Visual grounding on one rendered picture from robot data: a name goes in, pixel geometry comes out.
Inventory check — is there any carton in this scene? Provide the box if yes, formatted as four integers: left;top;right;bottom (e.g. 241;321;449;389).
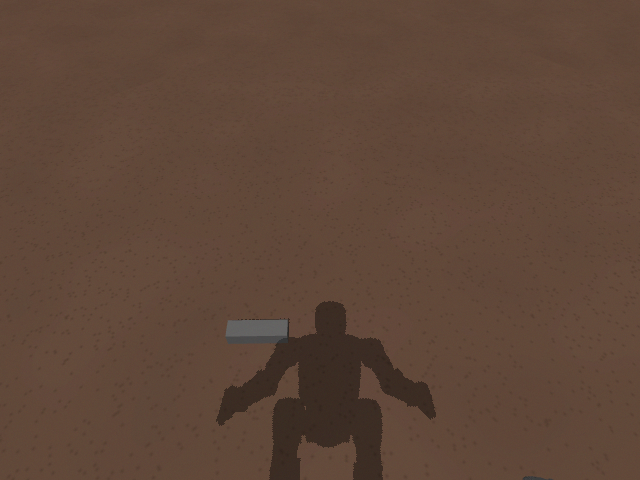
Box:
225;320;289;344

